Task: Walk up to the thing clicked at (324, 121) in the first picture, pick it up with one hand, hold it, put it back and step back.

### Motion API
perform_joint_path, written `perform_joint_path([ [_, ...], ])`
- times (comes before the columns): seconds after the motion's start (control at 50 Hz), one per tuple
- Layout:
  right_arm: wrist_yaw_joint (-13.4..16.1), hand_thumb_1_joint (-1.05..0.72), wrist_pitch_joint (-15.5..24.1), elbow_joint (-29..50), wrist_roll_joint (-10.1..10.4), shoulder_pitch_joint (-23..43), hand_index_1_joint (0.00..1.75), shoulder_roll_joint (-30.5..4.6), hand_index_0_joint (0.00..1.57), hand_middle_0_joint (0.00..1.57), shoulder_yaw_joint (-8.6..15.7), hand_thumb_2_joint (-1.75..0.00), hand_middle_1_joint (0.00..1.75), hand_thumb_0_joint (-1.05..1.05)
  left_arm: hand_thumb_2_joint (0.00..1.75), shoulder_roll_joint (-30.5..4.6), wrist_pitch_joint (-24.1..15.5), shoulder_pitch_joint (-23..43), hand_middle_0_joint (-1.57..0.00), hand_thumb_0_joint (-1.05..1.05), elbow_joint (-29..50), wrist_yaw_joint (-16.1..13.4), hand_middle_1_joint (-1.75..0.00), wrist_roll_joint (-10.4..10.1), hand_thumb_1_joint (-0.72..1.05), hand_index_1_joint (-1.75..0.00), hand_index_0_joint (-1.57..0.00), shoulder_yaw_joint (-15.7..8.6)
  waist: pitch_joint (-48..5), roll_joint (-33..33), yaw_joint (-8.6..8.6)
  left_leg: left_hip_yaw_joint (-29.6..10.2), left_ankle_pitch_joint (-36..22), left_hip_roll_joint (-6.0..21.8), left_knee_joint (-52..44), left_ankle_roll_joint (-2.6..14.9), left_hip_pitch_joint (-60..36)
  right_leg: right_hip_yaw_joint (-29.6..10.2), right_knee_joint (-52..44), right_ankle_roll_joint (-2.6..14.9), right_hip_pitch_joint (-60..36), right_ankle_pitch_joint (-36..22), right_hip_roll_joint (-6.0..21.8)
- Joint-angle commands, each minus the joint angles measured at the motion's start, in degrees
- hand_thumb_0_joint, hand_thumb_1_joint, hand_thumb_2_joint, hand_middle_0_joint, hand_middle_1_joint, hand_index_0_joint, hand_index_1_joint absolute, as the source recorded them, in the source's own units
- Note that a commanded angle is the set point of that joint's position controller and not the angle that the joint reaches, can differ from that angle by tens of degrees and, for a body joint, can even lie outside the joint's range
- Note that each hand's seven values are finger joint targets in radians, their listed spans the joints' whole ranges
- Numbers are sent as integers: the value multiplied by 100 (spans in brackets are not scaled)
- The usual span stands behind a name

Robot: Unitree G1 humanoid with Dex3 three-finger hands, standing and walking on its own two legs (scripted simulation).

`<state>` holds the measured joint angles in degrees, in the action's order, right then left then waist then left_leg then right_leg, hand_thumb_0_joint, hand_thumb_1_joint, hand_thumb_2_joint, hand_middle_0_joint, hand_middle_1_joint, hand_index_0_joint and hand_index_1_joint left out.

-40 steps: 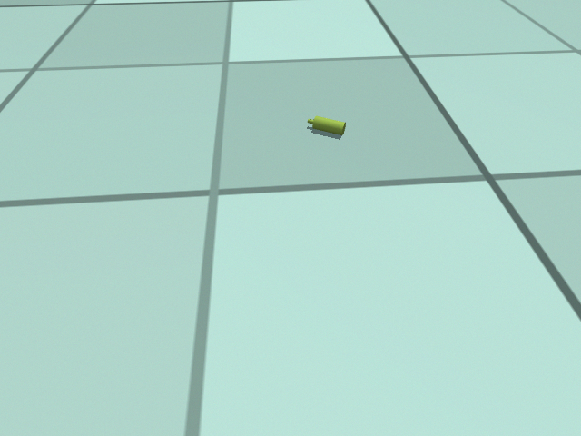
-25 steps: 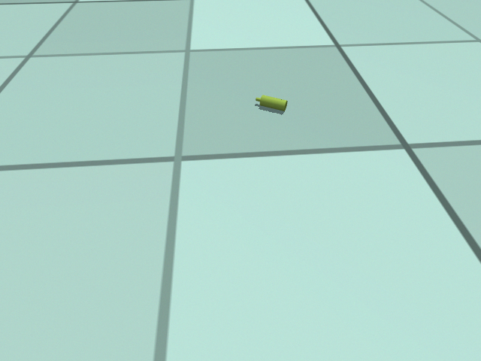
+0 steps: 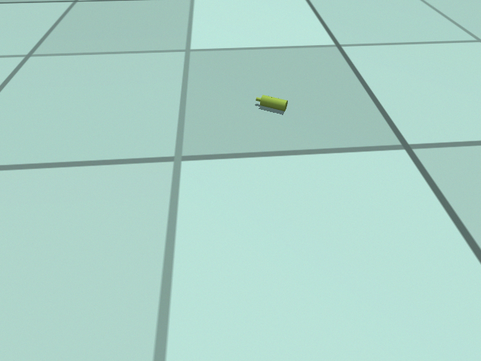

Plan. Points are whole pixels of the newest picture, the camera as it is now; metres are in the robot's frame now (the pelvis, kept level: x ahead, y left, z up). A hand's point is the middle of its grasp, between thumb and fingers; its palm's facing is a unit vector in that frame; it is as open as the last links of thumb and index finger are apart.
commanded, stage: stand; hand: left
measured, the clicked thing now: (271, 102) +1.89 -0.19 -0.74
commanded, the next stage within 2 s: walk up in 0.32 s
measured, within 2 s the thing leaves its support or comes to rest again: neither
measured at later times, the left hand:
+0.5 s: hand out of the picture +0.11 +0.26 -0.15, palm faces -0.12 -0.93 -0.35, open 7.4 cm
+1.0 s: hand (171, 286) +0.29 +0.17 -0.16, palm faces -0.21 -0.92 -0.34, open 7.4 cm
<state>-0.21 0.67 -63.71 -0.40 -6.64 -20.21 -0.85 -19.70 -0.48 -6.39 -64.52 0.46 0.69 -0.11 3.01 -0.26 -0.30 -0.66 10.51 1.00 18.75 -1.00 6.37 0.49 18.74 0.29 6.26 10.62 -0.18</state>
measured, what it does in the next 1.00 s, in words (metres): walks ahead: right foot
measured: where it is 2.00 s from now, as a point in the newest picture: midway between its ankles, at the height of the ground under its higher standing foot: (283, 248)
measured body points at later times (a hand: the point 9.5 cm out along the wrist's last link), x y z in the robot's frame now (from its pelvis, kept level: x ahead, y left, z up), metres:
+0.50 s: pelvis +0.02 -0.02 -0.01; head +0.02 -0.02 +0.44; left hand +0.12 +0.31 -0.12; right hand +0.07 -0.34 -0.12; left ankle +0.00 +0.13 -0.75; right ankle +0.03 -0.15 -0.71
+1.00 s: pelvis +0.22 -0.10 -0.01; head +0.22 -0.09 +0.44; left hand +0.30 +0.22 -0.13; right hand +0.26 -0.43 -0.11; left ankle +0.39 +0.02 -0.72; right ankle +0.12 -0.21 -0.75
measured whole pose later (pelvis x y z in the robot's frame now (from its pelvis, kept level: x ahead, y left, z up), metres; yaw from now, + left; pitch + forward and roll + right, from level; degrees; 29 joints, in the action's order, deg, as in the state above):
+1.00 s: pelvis +0.22 -0.10 -0.01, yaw -14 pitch -2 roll -2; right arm -6.8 2.0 -52.5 -1.9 -10.4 -24.5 4.0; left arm -23.5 -4.3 -20.7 -53.3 4.1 0.9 -3.1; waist 1.6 -1.6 -3.3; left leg 1.4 9.8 7.7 37.3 -0.9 29.2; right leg 1.1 24.1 0.3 3.0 19.5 -0.6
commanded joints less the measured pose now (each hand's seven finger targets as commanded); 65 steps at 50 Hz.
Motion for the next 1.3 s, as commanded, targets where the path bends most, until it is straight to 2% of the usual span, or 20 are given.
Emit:
perform_joint_path([
  [0.0,86,-90,116,312,2,194,30,-1185,20,20,259,-90,30,0,90,-1230,-158,192,-20,0,365,-104,-30,-23,90,-30,-20,-216,-453,0,30,-488,-865,638,-195,249,-132,-599,-310,127,-74,-919,751],
  [0.28,87,-90,132,346,1,241,30,-1188,20,20,255,-90,30,0,90,-1229,-148,167,-20,0,353,-102,-30,-14,90,-30,-20,-223,-442,-8,-2,-527,-974,664,-243,262,-167,-537,-258,110,-103,-911,743],
  [0.3,-29,-90,298,780,-163,-93,30,-1851,20,20,744,-90,30,0,90,-1779,-182,-133,-20,0,859,125,-30,118,90,-30,-20,-656,-1101,110,137,-398,1985,651,357,640,-821,-814,228,326,604,1731,459],
  [0.32,-82,-90,335,690,-198,-265,30,-1916,20,20,811,-90,30,0,90,-1716,-148,133,-20,0,861,211,-30,132,90,-30,-20,-663,-588,-112,298,-620,3034,778,261,768,-950,-828,534,346,1801,2609,451],
  [0.36,-106,-90,371,741,-173,-767,30,-2063,20,20,991,-90,30,0,90,-1312,-156,982,-20,0,1320,326,-30,144,90,-30,-20,-609,226,-1111,772,-2099,3690,2129,-1017,1420,-1138,-182,2575,199,3613,1734,174],
  [0.38,-118,-90,430,902,-185,-596,30,-2161,20,20,1029,-90,30,0,90,-1365,-203,1006,-20,0,1439,345,-30,156,90,-30,-20,-601,509,-852,653,-2537,3306,2705,-1256,1684,-836,-495,3113,158,3869,1636,580],
  [0.46,-187,-90,520,1301,-240,132,30,-2062,20,20,1012,-90,30,0,90,-1542,-220,-2,-20,0,1276,579,-30,65,90,-30,-20,-653,67,-875,64,-1096,2909,2033,-1335,1288,-246,-276,2802,5,2695,1263,848],
  [0.58,-286,-90,384,1439,-234,476,30,-1873,20,20,950,-90,30,0,90,-1546,-254,-1060,-20,0,989,555,-30,98,90,-30,-20,-801,-156,-283,-453,649,2552,1124,466,774,1334,737,1404,-47,-137,15,270],
  [0.6,-290,-90,345,1432,-260,341,30,-1616,20,20,846,-90,30,0,90,-1806,-310,-1797,-20,0,786,451,-30,124,90,-30,-20,-935,-507,665,-794,906,2294,753,2034,641,2086,576,1361,48,-1309,527,95],
  [0.62,-314,-90,327,1552,-227,243,30,-1112,20,20,650,-90,30,0,90,-2294,-367,-2500,-20,0,757,311,-30,151,90,-30,-20,-1107,-560,2176,-1145,1072,2594,76,4140,475,3214,-948,311,327,-1881,2358,760],
  [0.64,-318,-90,344,1827,-97,374,30,-1182,20,20,615,-90,30,0,90,-2700,-415,-2252,-20,0,1052,281,-30,116,90,-30,-20,-1083,-375,2141,-898,329,2380,-210,4874,239,3859,-4231,-1335,1092,-1098,3910,2233],
  [0.66,-298,-90,339,1757,-116,604,30,-1689,20,20,730,-90,30,0,90,-2809,-409,-1517,-20,0,1294,274,-30,6,90,-30,-20,-1052,242,1045,-660,-270,1865,447,4994,151,3663,-4634,-1555,1467,-204,4582,2597],
  [0.78,-506,-90,280,1301,-76,-462,30,-1670,20,20,800,-90,30,0,90,-2074,-543,-687,-20,0,1604,216,-30,-56,90,-30,-20,-805,224,830,22,-126,674,771,3449,110,2450,-1649,-1035,1068,722,2253,1409],
  [0.92,-600,-90,323,1778,-147,453,30,-1510,20,20,833,-90,30,0,90,-2177,-629,-1084,-20,0,1705,218,-30,-29,90,-30,-20,-788,287,404,-288,219,-182,676,1906,-28,2211,-1185,-849,1078,690,1834,1356],
  [1.02,-474,-90,457,1410,-158,-1098,30,-1698,20,20,1031,-90,30,0,90,-1910,-600,-880,-20,0,1768,195,-30,-12,90,-30,-20,-635,-485,-343,637,672,371,119,1129,270,-745,-265,1765,731,1562,-614,803],
  [1.04,-372,-90,493,1217,-279,-2087,30,-2127,20,20,1192,-90,30,0,90,-1475,-579,-1169,-20,0,1792,166,-30,-49,90,-30,-20,-492,-1089,-1596,985,-646,1751,975,454,633,-1711,146,3908,435,2263,-449,253],
  [1.06,-313,-90,532,1410,-234,-1960,30,-2444,20,20,1222,-90,30,0,90,-1158,-581,-1326,-20,0,1851,124,-30,-164,90,-30,-20,-392,-923,-2056,790,-3372,2503,2305,-646,1088,-2046,-37,4863,267,3691,1673,-569],
  [1.08,-327,-90,502,1511,-10,-1513,30,-2612,20,20,1279,-90,30,0,90,-1776,-591,-1205,-20,0,1801,52,-30,-85,90,-30,-20,-468,-937,-1267,669,-3910,2991,2621,-914,1609,-1338,-773,5383,388,3499,1686,-120],
  [1.16,-280,-90,554,1722,35,-777,30,-1758,20,20,905,-90,30,0,90,-1767,-553,-1288,-20,0,1434,213,-30,-158,90,-30,-20,-523,-89,-837,198,-990,1135,1627,-664,1124,39,-550,4324,181,2906,625,574],
  [1.28,-321,-90,616,1783,-15,-767,30,-1915,20,20,892,-90,30,0,90,-1547,-469,-479,-20,0,1748,406,-30,-75,90,-30,-20,-505,129,-751,195,-206,692,1738,-833,1427,93,-95,2399,18,2637,264,743],
])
